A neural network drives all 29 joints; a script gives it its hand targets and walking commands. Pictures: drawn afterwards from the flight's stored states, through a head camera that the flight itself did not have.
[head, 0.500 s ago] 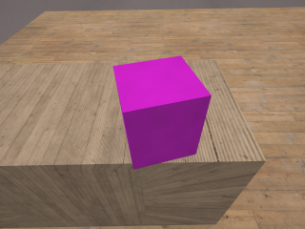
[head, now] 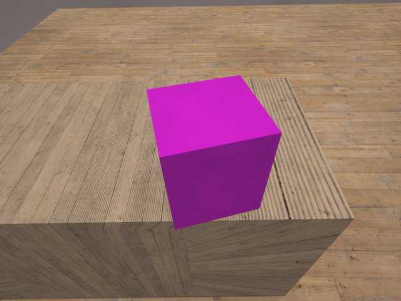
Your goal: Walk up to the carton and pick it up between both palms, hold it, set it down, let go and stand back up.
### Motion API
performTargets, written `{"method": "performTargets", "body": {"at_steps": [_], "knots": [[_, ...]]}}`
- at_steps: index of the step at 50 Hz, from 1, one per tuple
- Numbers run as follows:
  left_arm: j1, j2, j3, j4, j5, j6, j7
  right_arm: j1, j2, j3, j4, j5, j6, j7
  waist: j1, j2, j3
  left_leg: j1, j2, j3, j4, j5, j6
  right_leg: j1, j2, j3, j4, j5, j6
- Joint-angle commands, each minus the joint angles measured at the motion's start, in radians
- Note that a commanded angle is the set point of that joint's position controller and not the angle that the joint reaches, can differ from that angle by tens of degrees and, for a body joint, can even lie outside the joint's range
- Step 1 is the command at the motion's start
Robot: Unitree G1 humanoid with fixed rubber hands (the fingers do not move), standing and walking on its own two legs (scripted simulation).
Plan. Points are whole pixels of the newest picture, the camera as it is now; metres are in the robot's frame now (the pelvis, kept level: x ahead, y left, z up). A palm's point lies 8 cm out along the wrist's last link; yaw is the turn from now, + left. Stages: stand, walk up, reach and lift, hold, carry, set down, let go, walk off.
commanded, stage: stand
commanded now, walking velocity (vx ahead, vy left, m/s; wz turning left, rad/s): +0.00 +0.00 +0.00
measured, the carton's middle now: (206, 153) +0.43 +0.01 +0.07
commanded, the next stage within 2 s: none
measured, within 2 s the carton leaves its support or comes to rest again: neither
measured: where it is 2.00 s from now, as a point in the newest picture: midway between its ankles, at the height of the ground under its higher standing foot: outside the picture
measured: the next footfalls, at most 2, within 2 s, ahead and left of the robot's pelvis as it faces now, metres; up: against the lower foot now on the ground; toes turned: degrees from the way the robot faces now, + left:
none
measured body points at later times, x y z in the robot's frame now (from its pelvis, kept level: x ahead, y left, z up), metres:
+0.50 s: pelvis +0.00 +0.00 +0.00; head +0.01 +0.00 +0.45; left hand +0.00 +0.23 -0.16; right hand -0.01 -0.24 -0.15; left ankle +0.01 +0.11 -0.74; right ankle +0.01 -0.13 -0.74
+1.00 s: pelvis +0.01 -0.01 +0.00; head +0.01 +0.00 +0.45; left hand +0.00 +0.22 -0.16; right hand -0.01 -0.25 -0.15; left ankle +0.01 +0.11 -0.74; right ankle +0.01 -0.13 -0.74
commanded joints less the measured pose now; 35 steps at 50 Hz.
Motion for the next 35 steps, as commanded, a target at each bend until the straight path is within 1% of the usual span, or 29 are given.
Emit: {"method": "performTargets", "body": {"at_steps": [1,2,3,4,5,6,7,8,9,10,11,12,13,14,15,17,18,19,20,21,23,25,26,29,30,31,33,34,35], "knots": [[0.066,0.121,0.024,-0.031,0.0,-0.007,0.007,0.063,-0.117,-0.03,-0.033,-0.004,-0.009,-0.009,0.004,0.01,0.065,-0.027,0.101,-0.114,-0.103,0.046,0.012,-0.032,-0.09,0.081,-0.073,0.037,-0.017],[0.066,0.115,0.023,-0.028,-0.003,-0.007,0.008,0.068,-0.119,-0.031,-0.026,-0.003,-0.009,-0.008,0.002,-0.001,0.05,-0.026,0.103,-0.113,-0.104,0.046,0.012,-0.035,-0.087,0.084,-0.08,0.043,-0.019],[0.065,0.116,0.021,-0.022,-0.004,-0.008,0.009,0.06,-0.128,-0.032,-0.023,-0.004,-0.009,-0.008,0.002,0.013,0.049,-0.018,0.099,-0.109,-0.105,0.047,0.01,-0.028,-0.09,0.087,-0.073,0.047,-0.017],[0.071,0.119,0.02,-0.02,-0.004,-0.01,0.009,0.066,-0.124,-0.033,-0.025,-0.003,-0.01,-0.009,-0.001,-0.004,0.037,0.002,0.099,-0.11,-0.096,0.062,0.011,-0.037,-0.091,0.082,-0.077,0.058,-0.019],[0.062,0.114,0.019,-0.013,-0.007,-0.011,0.01,0.066,-0.125,-0.029,-0.019,-0.003,-0.009,-0.009,-0.005,0.02,0.069,-0.02,0.095,-0.105,-0.101,0.048,0.008,-0.038,-0.092,0.088,-0.082,0.053,-0.017],[0.062,0.113,0.021,-0.017,-0.006,-0.009,0.01,0.068,-0.115,-0.026,-0.014,-0.002,-0.009,-0.01,0.0,0.01,0.076,-0.025,0.097,-0.106,-0.105,0.046,0.01,-0.037,-0.095,0.086,-0.083,0.051,-0.018],[0.056,0.12,0.024,-0.011,-0.006,-0.009,0.011,0.073,-0.111,-0.027,-0.007,-0.003,-0.007,-0.009,-0.004,0.012,0.064,-0.026,0.093,-0.107,-0.109,0.033,0.006,-0.027,-0.091,0.087,-0.089,0.032,-0.019],[0.061,0.109,0.023,-0.008,-0.004,-0.01,0.01,0.058,-0.12,-0.026,-0.004,-0.002,-0.008,-0.011,0.004,0.04,0.07,-0.019,0.093,-0.1,-0.107,0.037,0.006,-0.036,-0.09,0.093,-0.091,0.046,-0.017],[0.053,0.12,0.023,-0.003,-0.005,-0.008,0.01,0.071,-0.116,-0.025,-0.009,-0.002,-0.008,-0.011,-0.009,0.001,0.074,-0.028,0.095,-0.109,-0.117,0.022,0.007,-0.03,-0.088,0.083,-0.09,0.034,-0.021],[0.049,0.117,0.024,0.0,-0.005,-0.007,0.009,0.068,-0.113,-0.026,-0.005,0.001,-0.008,-0.011,0.001,-0.009,0.088,-0.029,0.097,-0.107,-0.123,0.024,0.005,-0.046,-0.087,0.083,-0.087,0.039,-0.016],[0.055,0.113,0.022,-0.005,-0.007,-0.007,0.01,0.075,-0.117,-0.026,-0.004,0.001,-0.007,-0.012,0.001,0.007,0.089,-0.036,0.094,-0.109,-0.124,0.02,0.005,-0.036,-0.084,0.083,-0.086,0.037,-0.019],[0.064,0.107,0.022,0.003,-0.006,-0.008,0.01,0.07,-0.11,-0.025,-0.002,-0.001,-0.009,-0.014,0.008,0.017,0.065,-0.018,0.094,-0.105,-0.119,0.031,0.005,-0.034,-0.091,0.087,-0.086,0.043,-0.022],[0.07,0.104,0.022,0.01,-0.008,-0.008,0.01,0.065,-0.117,-0.028,-0.004,0.001,-0.008,-0.014,0.006,0.009,0.06,-0.016,0.096,-0.104,-0.109,0.025,0.007,-0.033,-0.095,0.089,-0.096,0.039,-0.02],[0.062,0.108,0.021,0.011,-0.008,-0.008,0.011,0.062,-0.104,-0.024,-0.004,0.004,-0.008,-0.013,0.004,0.019,0.079,-0.027,0.092,-0.101,-0.114,0.023,0.009,-0.041,-0.095,0.092,-0.094,0.039,-0.019],[0.057,0.112,0.022,0.013,-0.006,-0.009,0.012,0.066,-0.096,-0.02,0.006,0.002,-0.008,-0.012,0.004,0.018,0.085,-0.026,0.097,-0.1,-0.113,0.034,0.008,-0.033,-0.096,0.091,-0.093,0.044,-0.017],[0.054,0.106,0.019,0.018,-0.008,-0.008,0.013,0.067,-0.102,-0.017,0.008,0.0,-0.011,-0.011,-0.002,-0.01,0.06,0.003,0.099,-0.107,-0.113,0.062,0.006,-0.025,-0.095,0.089,-0.091,0.053,-0.02],[0.062,0.096,0.017,0.014,-0.008,-0.008,0.012,0.067,-0.108,-0.019,0.008,0.001,-0.011,-0.012,0.001,0.0,0.054,0.007,0.1,-0.103,-0.111,0.066,0.006,-0.026,-0.095,0.089,-0.092,0.06,-0.022],[0.053,0.108,0.016,0.017,-0.009,-0.009,0.013,0.064,-0.113,-0.023,0.012,0.003,-0.012,-0.011,-0.004,-0.016,0.05,0.008,0.098,-0.102,-0.109,0.072,0.001,-0.021,-0.092,0.08,-0.091,0.063,-0.022],[0.051,0.103,0.017,0.013,-0.008,-0.008,0.012,0.055,-0.109,-0.023,0.014,0.001,-0.01,-0.012,0.007,0.012,0.064,0.005,0.098,-0.097,-0.109,0.06,0.002,-0.03,-0.092,0.088,-0.09,0.054,-0.02],[0.047,0.11,0.016,0.014,-0.007,-0.008,0.013,0.06,-0.106,-0.022,0.019,0.002,-0.01,-0.01,-0.005,0.008,0.057,0.003,0.096,-0.093,-0.116,0.062,0.001,-0.025,-0.091,0.082,-0.086,0.063,-0.021],[0.057,0.099,0.017,0.018,-0.008,-0.004,0.014,0.061,-0.108,-0.021,0.02,0.002,-0.005,-0.011,0.0,0.0,0.106,-0.031,0.094,-0.098,-0.124,0.005,0.0,-0.042,-0.089,0.089,-0.099,0.008,-0.019],[0.061,0.109,0.021,0.02,-0.007,-0.006,0.015,0.061,-0.094,-0.016,0.027,-0.001,-0.004,-0.011,0.003,0.033,0.09,-0.016,0.089,-0.096,-0.124,0.016,0.001,-0.047,-0.088,0.095,-0.098,0.013,-0.02],[0.063,0.109,0.019,0.028,-0.005,-0.005,0.016,0.061,-0.104,-0.019,0.03,0.0,-0.005,-0.011,0.0,0.035,0.077,-0.018,0.09,-0.102,-0.128,0.003,0.001,-0.035,-0.088,0.086,-0.093,0.017,-0.018],[0.072,0.091,0.017,0.035,-0.005,-0.003,0.014,0.064,-0.096,-0.018,0.031,0.004,-0.003,-0.012,0.006,0.006,0.087,-0.027,0.095,-0.102,-0.129,-0.016,0.001,-0.047,-0.086,0.083,-0.098,-0.013,-0.016],[0.065,0.103,0.018,0.036,-0.007,-0.004,0.015,0.06,-0.1,-0.018,0.033,0.004,-0.002,-0.013,0.001,-0.008,0.097,-0.028,0.095,-0.105,-0.126,-0.015,0.002,-0.05,-0.087,0.086,-0.102,-0.022,-0.017],[0.073,0.096,0.016,0.034,-0.006,-0.002,0.015,0.06,-0.109,-0.021,0.031,0.002,-0.002,-0.013,0.003,0.01,0.083,-0.036,0.095,-0.106,-0.132,-0.03,0.002,-0.049,-0.086,0.089,-0.1,-0.032,-0.018],[0.059,0.109,0.021,0.028,-0.007,-0.006,0.014,0.066,-0.11,-0.019,0.035,0.001,-0.005,-0.014,-0.001,0.013,0.062,-0.017,0.087,-0.098,-0.122,-0.004,-0.002,-0.038,-0.088,0.089,-0.099,-0.015,-0.016],[0.064,0.104,0.019,0.028,-0.01,-0.007,0.014,0.065,-0.104,-0.017,0.035,0.003,-0.004,-0.015,0.005,-0.006,0.069,-0.02,0.087,-0.099,-0.113,0.007,-0.003,-0.044,-0.089,0.088,-0.105,-0.015,-0.02],[0.061,0.099,0.017,0.029,-0.009,-0.007,0.014,0.065,-0.096,-0.015,0.032,0.004,-0.003,-0.015,-0.001,-0.013,0.082,-0.022,0.086,-0.094,-0.113,0.001,-0.005,-0.054,-0.092,0.089,-0.111,-0.026,-0.021]]}}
